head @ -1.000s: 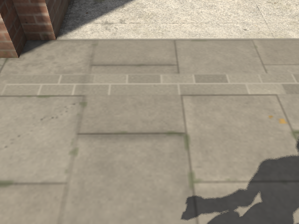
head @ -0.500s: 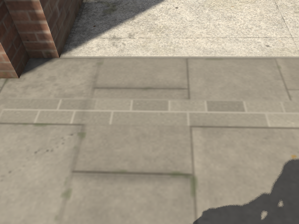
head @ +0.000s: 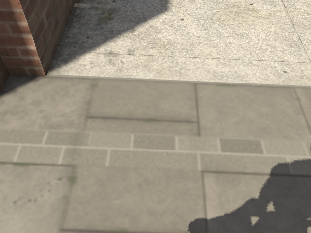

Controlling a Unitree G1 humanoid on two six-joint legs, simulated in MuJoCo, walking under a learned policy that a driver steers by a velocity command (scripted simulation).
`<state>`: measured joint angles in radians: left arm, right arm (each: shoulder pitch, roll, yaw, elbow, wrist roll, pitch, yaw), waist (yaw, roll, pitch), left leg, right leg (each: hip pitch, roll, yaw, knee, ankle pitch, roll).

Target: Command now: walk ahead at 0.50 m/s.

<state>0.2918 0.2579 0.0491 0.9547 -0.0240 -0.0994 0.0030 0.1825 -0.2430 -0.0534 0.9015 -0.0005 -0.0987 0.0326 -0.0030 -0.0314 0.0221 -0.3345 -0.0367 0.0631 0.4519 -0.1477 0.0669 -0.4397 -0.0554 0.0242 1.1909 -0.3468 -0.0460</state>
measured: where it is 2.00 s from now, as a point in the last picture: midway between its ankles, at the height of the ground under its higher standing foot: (160, 135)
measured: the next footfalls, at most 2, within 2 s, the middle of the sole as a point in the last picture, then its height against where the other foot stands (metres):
right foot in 0.42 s outside the picture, level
left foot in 0.96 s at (136, 182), level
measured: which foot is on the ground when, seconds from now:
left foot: down 0.00-0.44, up 0.46-0.94, down 0.96-1.00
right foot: up 0.00-0.40, down 0.42-0.98, up 1.00-1.00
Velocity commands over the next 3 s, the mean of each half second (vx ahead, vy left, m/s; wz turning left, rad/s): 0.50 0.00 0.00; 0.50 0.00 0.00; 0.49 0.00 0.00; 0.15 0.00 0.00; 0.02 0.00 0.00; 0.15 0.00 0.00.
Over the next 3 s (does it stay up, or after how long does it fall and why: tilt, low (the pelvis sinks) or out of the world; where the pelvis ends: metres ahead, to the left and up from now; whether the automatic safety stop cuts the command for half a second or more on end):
stays up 1.03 0.01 -0.01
